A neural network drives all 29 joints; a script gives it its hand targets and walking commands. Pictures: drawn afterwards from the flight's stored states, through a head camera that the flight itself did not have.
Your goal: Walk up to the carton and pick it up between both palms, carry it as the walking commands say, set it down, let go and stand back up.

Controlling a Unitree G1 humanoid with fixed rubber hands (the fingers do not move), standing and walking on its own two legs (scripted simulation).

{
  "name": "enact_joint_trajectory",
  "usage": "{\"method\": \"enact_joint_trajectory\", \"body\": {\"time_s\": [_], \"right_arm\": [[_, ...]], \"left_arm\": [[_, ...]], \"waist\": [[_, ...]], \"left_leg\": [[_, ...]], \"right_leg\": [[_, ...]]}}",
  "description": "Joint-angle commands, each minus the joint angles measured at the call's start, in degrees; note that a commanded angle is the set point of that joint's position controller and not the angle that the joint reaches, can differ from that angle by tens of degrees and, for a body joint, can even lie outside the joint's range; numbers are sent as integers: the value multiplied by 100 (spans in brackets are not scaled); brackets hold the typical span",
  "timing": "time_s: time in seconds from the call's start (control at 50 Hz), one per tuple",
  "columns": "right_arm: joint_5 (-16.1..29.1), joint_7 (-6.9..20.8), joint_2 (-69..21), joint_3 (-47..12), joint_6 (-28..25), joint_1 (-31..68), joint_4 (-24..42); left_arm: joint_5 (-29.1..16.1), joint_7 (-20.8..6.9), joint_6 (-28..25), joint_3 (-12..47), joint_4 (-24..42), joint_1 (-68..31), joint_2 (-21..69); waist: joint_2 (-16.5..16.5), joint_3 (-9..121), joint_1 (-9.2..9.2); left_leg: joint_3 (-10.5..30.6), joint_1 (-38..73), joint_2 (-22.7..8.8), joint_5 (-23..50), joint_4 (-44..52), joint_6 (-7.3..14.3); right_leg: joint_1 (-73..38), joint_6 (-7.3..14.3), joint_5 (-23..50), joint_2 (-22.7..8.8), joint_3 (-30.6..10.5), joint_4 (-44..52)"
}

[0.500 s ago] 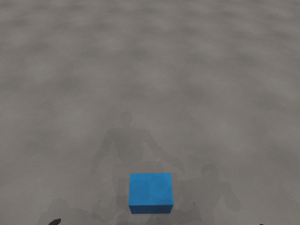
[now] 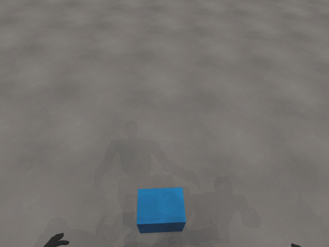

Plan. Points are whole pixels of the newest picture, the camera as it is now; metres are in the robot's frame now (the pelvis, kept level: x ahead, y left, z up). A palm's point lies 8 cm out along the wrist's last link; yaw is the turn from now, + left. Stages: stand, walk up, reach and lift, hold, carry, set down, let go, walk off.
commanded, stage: reach and lift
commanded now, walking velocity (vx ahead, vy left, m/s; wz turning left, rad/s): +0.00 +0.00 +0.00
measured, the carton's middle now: (160, 210) +0.38 +0.02 -0.67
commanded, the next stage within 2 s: none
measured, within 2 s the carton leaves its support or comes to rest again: neither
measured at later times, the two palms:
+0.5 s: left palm (65, 232) +0.18 +0.28 -0.14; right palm (262, 229) +0.19 -0.26 -0.13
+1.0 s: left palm (90, 193) +0.30 +0.26 -0.19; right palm (229, 189) +0.32 -0.21 -0.19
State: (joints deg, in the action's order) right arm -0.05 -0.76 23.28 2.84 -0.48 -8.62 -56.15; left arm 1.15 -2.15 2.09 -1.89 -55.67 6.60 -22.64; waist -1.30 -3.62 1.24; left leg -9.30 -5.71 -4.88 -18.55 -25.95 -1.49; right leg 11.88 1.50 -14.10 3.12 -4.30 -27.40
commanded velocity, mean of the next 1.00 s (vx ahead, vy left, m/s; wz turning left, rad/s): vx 0.00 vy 0.00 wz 0.00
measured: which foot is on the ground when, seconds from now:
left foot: down 0.00-1.00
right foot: down 0.00-1.00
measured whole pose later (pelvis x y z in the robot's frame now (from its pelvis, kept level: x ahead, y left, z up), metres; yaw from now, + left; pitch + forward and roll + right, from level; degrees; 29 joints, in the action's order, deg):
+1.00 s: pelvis -0.10 +0.00 -0.09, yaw +7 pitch +28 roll +1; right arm 3.4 0.4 16.2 13.9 13.6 41.8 -43.3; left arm -0.8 -1.4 13.8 -11.4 -45.6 -45.1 -17.2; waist -0.1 -4.7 3.3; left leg -0.6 -67.8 0.0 -20.6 -60.8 -0.3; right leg 70.0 -0.1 -16.9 -1.7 0.9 -59.2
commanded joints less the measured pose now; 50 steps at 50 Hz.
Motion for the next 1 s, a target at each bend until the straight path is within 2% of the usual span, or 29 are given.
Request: {"method": "enact_joint_trajectory", "body": {"time_s": [0.0,0.02,0.04,0.06,0.1,0.14,0.18,0.22,0.26,0.34,0.36,0.42,0.44,0.5,0.54,0.62,0.66,0.7,0.72,0.78,0.8,0.82,0.84,0.86,0.88,0.9,0.92,0.96,0.98], "right_arm": [[226,111,160,121,501,1184,2737],[-53,181,544,530,703,1048,2635],[-81,204,693,774,857,900,2594],[-239,219,735,1008,974,551,2583],[-269,197,642,1082,1242,362,2630],[-344,215,697,1298,1249,151,2671],[-396,225,547,1164,1311,201,2729],[-315,340,494,1203,1235,433,2843],[-359,352,464,1272,1227,662,2876],[-177,421,498,1037,1256,1352,2817],[-103,425,404,1044,1273,1538,2836],[-30,406,704,1178,1263,1936,2831],[-78,370,659,1149,1205,2189,2843],[76,414,563,981,1308,2420,2659],[166,408,628,1141,1322,2888,2750],[187,360,589,1163,1509,3636,2656],[268,309,530,1050,1512,4141,2579],[369,280,496,1076,1548,4755,2784],[365,264,504,1075,1552,5055,2836],[286,197,327,1177,1560,4992,2380],[294,178,410,1205,1497,5178,2482],[262,181,466,1290,1397,5562,2524],[330,167,278,1149,1375,5543,2131],[366,157,419,1239,1357,5967,2423],[344,107,247,1155,1348,5919,2181],[411,89,132,1184,1310,5859,2045],[353,92,179,1260,1229,6108,2062],[315,37,271,1352,1127,6454,2270],[301,47,160,1353,1053,6392,1822]], "left_arm": [[94,-194,304,-361,2076,-889,-676],[-35,-220,552,-376,2133,-668,-692],[0,-247,756,-509,2280,-566,-707],[181,-221,847,-612,2409,-432,-763],[315,-205,1040,-723,2656,-359,-707],[331,-121,1047,-741,2784,-472,-813],[323,-91,1102,-685,2700,-418,-599],[414,-109,1035,-632,3078,-687,-478],[393,-64,1062,-555,3095,-767,-287],[210,36,1058,-383,3024,-1384,-155],[205,36,1099,-277,3080,-1688,-45],[165,146,1151,-491,3269,-2105,-81],[63,153,1133,-347,3043,-2201,120],[118,260,1256,-563,2944,-2693,-19],[92,296,1338,-589,2770,-3084,-8],[-102,259,1440,-703,2759,-3954,-84],[-96,285,1418,-773,2815,-4478,-244],[-54,246,1494,-985,2490,-4806,-405],[23,221,1453,-1163,2691,-5234,-535],[-190,188,1394,-847,2173,-5244,-262],[-94,188,1326,-1022,2301,-5480,-349],[-294,175,1241,-781,2272,-5904,-226],[-199,168,1224,-813,1951,-5854,-141],[-268,132,1164,-915,2286,-6376,-330],[-114,138,1145,-1132,1749,-5955,-365],[-32,85,1065,-1205,1901,-6287,-441],[-211,84,984,-1094,1885,-6521,-378],[-231,78,869,-1223,1783,-6688,-459],[-250,101,793,-1097,1574,-6790,-306]], "waist": [[196,-420,-233],[-137,-305,34],[86,-1,50],[153,250,214],[306,778,251],[-198,1374,463],[-350,1248,399],[253,1513,353],[97,1593,362],[330,1270,234],[367,1221,354],[434,2220,221],[165,2317,289],[302,2495,152],[272,2588,302],[-104,2514,352],[167,2823,135],[9,3110,69],[48,3486,-7],[-81,3643,359],[221,4087,236],[316,3969,402],[95,3852,357],[334,4201,258],[41,4143,92],[400,4162,126],[131,4524,287],[60,5218,238],[92,4983,332]], "left_leg": [[814,-755,710,475,-340,257],[668,-389,714,481,-386,148],[633,70,716,408,-494,99],[583,79,774,567,-521,54],[581,-242,728,927,-653,27],[763,-342,680,1509,-788,50],[894,-774,703,1672,-925,70],[865,-751,646,1957,-1154,-21],[884,-1110,642,1992,-1233,-63],[941,-1676,632,1508,-1580,-162],[916,-1748,576,1440,-1613,-178],[1009,-1732,608,1924,-1980,-223],[1035,-1893,606,1864,-2076,-194],[1043,-2155,629,1432,-2207,-198],[1021,-2407,622,1067,-2281,-132],[972,-3119,636,168,-2354,-42],[921,-3124,678,65,-2383,-42],[902,-3435,686,-131,-2594,13],[853,-3523,685,-117,-2618,18],[890,-3670,742,162,-2536,-20],[853,-3495,763,412,-2683,-60],[896,-3634,741,281,-2679,-70],[907,-3888,753,249,-2639,-75],[878,-3988,717,29,-2776,-90],[769,-4248,828,92,-2747,-67],[738,-4535,827,327,-2806,-105],[805,-4666,808,405,-2879,-71],[746,-4649,881,690,-3091,-57],[832,-4764,888,565,-2894,-32]], "right_leg": [[1155,-164,274,-308,289,214],[1342,-268,305,-280,522,250],[1444,-229,35,-318,614,269],[1156,-173,315,-199,649,192],[506,-168,1081,-202,551,-117],[13,-233,2102,-39,610,-566],[68,-307,2227,-14,541,-841],[369,-307,2177,-5,652,-1022],[538,-275,2282,11,654,-1099],[1576,-325,1533,-61,767,-1572],[1952,-313,1349,-51,836,-1595],[2027,-311,1644,-60,798,-1944],[2310,-277,1618,-69,770,-2048],[2518,-280,1187,-79,782,-2148],[2661,-320,1041,-128,808,-2266],[2649,-396,267,-159,686,-2232],[2782,-366,63,-241,650,-2218],[2737,-430,-171,-256,596,-2261],[2639,-457,-74,-301,562,-2340],[2735,-427,312,-197,701,-2421],[2719,-399,594,-233,670,-2524],[3107,-363,370,-243,681,-2511],[3172,-393,363,-212,692,-2517],[3247,-392,192,-235,654,-2625],[2945,-428,193,-198,616,-2553],[3022,-418,529,-264,524,-2587],[2995,-422,691,-206,636,-2770],[2743,-406,1232,-174,478,-2888],[3153,-381,1027,-171,646,-2899]]}}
